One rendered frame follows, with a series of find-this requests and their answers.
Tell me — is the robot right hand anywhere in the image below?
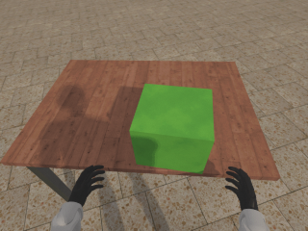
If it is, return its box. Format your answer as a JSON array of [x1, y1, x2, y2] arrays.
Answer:
[[225, 167, 259, 211]]

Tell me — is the robot left hand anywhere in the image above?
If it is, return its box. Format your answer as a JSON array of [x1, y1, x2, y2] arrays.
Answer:
[[67, 165, 105, 207]]

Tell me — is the left robot forearm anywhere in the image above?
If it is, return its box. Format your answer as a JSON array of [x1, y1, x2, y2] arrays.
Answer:
[[51, 201, 84, 231]]

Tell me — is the table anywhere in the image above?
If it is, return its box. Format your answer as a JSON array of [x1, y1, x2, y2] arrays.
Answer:
[[0, 60, 281, 202]]

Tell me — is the right robot forearm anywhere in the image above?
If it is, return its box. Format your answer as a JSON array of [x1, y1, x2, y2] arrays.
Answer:
[[238, 209, 270, 231]]

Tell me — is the carton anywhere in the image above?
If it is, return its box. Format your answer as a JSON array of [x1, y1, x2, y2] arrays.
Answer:
[[129, 84, 215, 174]]

